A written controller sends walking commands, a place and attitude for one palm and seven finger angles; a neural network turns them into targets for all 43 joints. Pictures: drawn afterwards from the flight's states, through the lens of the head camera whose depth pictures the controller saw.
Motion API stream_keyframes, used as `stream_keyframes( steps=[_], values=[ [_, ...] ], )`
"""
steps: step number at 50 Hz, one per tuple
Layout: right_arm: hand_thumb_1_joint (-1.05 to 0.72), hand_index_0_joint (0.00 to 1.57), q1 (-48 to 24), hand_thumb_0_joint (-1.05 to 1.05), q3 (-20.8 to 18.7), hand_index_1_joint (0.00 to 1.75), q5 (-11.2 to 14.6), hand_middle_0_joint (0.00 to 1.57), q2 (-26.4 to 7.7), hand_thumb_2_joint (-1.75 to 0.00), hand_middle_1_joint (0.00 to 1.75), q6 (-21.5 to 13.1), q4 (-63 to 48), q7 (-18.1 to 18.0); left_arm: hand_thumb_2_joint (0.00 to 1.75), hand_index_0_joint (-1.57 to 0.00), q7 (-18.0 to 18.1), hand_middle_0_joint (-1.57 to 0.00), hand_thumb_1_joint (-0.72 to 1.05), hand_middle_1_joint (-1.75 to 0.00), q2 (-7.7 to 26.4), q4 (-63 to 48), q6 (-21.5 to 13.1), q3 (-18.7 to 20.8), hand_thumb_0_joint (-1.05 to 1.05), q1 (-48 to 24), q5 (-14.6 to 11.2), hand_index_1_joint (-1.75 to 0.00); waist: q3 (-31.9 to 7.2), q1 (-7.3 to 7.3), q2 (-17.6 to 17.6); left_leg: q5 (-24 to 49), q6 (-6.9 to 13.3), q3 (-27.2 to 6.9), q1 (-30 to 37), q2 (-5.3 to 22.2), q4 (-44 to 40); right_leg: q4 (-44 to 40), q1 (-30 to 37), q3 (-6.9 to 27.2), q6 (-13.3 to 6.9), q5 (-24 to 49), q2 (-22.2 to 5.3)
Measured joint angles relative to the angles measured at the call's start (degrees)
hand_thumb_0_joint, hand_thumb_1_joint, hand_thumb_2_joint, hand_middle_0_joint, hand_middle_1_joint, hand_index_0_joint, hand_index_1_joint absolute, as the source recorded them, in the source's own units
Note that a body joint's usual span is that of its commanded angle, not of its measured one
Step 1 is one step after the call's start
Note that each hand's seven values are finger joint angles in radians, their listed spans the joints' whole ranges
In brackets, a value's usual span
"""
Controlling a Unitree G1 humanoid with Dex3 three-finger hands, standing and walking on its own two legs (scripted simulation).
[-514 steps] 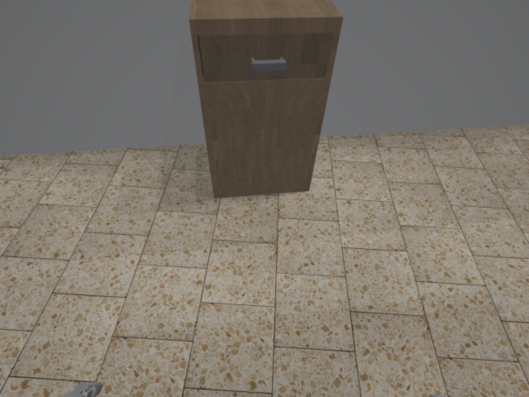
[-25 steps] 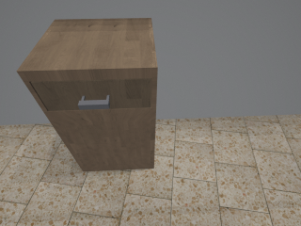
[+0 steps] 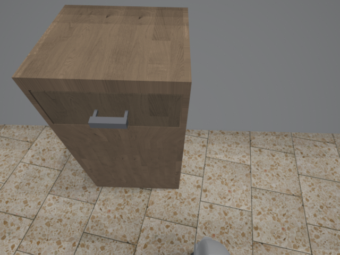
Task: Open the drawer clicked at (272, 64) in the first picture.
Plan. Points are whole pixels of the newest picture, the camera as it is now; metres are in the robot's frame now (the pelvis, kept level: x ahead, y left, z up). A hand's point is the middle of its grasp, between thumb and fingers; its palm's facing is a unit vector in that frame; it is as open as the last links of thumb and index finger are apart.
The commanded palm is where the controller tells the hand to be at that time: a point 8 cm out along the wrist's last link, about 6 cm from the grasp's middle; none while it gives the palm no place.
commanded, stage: come to a stop and stand still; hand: left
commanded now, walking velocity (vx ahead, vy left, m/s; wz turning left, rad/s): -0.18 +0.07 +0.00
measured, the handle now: (110, 117) +0.50 +0.22 -0.05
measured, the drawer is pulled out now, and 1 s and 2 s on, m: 0.00 0.00 0.00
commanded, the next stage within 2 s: look again from close up in 0.70 s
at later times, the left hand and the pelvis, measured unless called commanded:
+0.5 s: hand out of the picture +0.03 +0.18 -0.18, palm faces +0.08 -0.97 -0.23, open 7.3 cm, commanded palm none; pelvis -0.01 -0.02 -0.01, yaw +1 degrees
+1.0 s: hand out of the picture -0.02 +0.12 -0.18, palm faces +0.00 -0.98 -0.18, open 7.3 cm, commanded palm none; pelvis +0.00 -0.03 -0.01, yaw +0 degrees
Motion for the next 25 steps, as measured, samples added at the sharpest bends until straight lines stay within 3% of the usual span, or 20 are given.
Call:
stream_keyframes(
  steps=[4, 8, 10, 12, 16, 20, 23, 25],
  values=[
    [-0.90, 0.20, -0.87, 0.00, -1.52, 0.30, 0.73, 0.20, -0.73, -0.90, 0.30, 1.78, -0.38, 0.54, 0.90, -0.20, 0.23, -0.20, 0.93, -0.30, 0.38, -2.67, -1.29, -0.25, 0.01, -1.04, 0.27, -0.30, 1.00, 0.13, 0.81, -4.59, -1.12, -0.07, -1.33, 0.31, 7.80, -12.65, 5.99, -0.78, -1.04, 6.52, 0.46],
    [-0.91, 0.20, -5.36, 0.00, -3.61, 0.30, 1.60, 0.20, -2.75, -0.90, 0.30, 3.55, -1.80, 0.62, 0.90, -0.20, 0.76, -0.20, 0.92, -0.30, -0.17, -3.65, -1.80, -0.30, 0.00, -1.76, 0.20, -0.30, 2.13, -0.18, 1.21, -12.50, -0.86, -3.85, -12.89, -1.52, 34.66, -10.33, 5.88, -1.21, -2.85, 1.82, 0.43],
    [-0.91, 0.20, -7.92, 0.00, -4.26, 0.30, 1.44, 0.20, -3.78, -0.90, 0.30, 4.55, -2.76, 0.82, 0.90, -0.20, 0.94, -0.20, 0.92, -0.30, -0.63, -3.83, -0.87, -0.42, 0.00, -1.78, 0.23, -0.30, 1.80, -0.22, 1.03, -10.95, -1.37, -4.30, -17.66, -1.47, 42.10, -11.91, 6.34, -1.35, -2.71, 2.94, 0.49],
    [-0.91, 0.20, -10.04, 0.00, -4.57, 0.30, 1.13, 0.20, -4.57, -0.90, 0.30, 5.21, -3.86, 1.23, 0.90, -0.20, 0.92, -0.20, 0.92, -0.30, -1.03, -3.93, -0.10, -0.41, 0.00, -1.69, 0.44, -0.30, 1.11, -0.07, 0.47, -8.60, -2.03, -4.19, -20.86, -0.96, 44.19, -13.78, 6.59, -1.35, -3.08, 4.26, 0.49],
    [-0.91, 0.20, -12.35, 0.00, -4.81, 0.30, 0.61, 0.19, -5.55, -0.90, 0.30, 5.54, -5.87, 1.98, 0.90, -0.20, 0.73, -0.20, 0.92, -0.30, -0.97, -4.44, 0.56, 0.09, 0.00, -1.20, 0.78, -0.30, -0.45, 1.11, -1.01, -5.74, -2.71, -3.46, -22.39, -0.06, 38.70, -17.01, 6.94, -1.21, -3.21, 6.71, 0.14],
    [-0.91, 0.20, -12.80, 0.00, -4.64, 0.30, 0.52, 0.19, -5.78, -0.90, 0.30, 5.29, -7.17, 2.52, 0.90, -0.20, 0.23, -0.20, 0.92, -0.30, 0.12, -4.87, 1.15, 0.27, 0.00, 0.35, 1.24, -0.30, -2.12, 2.51, -2.21, -5.18, -2.16, -2.14, -19.59, 0.34, 28.55, -19.46, 7.11, -1.04, -2.98, 8.75, 0.04],
    [-0.91, 0.20, -11.42, 0.00, -4.13, 0.30, 0.61, 0.19, -5.21, -0.90, 0.30, 4.36, -7.77, 2.67, 0.90, -0.20, 0.15, -0.20, 0.92, -0.30, 1.25, -4.29, 1.93, 0.61, 0.00, 2.15, 1.21, -0.30, -3.91, 2.75, -2.91, -2.84, -1.11, -0.64, -14.30, 0.14, 16.90, -21.02, 7.11, -1.02, -2.43, 10.11, 0.34],
    [-0.91, 0.20, -9.20, 0.00, -3.66, 0.30, 0.40, 0.19, -4.98, -0.90, 0.30, 3.29, -8.01, 2.42, 0.90, -0.20, 0.19, -0.20, 0.91, -0.30, 1.59, -3.39, 2.58, 0.73, 0.00, 3.40, 0.86, -0.30, -5.40, 2.10, -1.96, -0.53, -0.06, -0.62, -9.69, 0.53, 6.87, -19.60, 6.16, -1.68, -1.58, 7.88, 1.27]
  ],
)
